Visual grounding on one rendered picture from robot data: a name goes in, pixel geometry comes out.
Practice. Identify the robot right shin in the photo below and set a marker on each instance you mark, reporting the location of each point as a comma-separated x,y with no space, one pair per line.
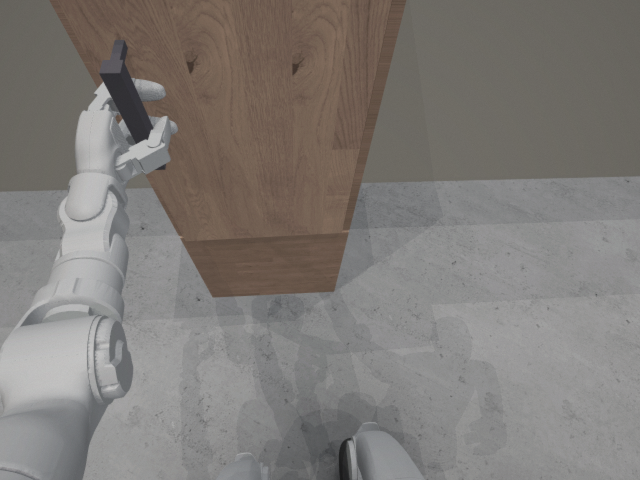
369,426

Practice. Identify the left robot upper arm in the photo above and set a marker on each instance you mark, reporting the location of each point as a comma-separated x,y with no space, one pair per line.
56,381

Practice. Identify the left robot hand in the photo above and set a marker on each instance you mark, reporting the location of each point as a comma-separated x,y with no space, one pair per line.
100,140

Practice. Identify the cupboard door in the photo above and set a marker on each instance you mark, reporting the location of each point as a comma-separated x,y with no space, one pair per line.
270,98

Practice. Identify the robot left forearm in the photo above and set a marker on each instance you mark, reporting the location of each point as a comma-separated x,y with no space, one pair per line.
89,271

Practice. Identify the handle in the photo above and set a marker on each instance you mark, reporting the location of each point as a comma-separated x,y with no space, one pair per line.
118,81

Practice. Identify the left robot thigh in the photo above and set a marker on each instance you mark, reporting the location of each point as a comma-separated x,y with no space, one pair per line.
244,470

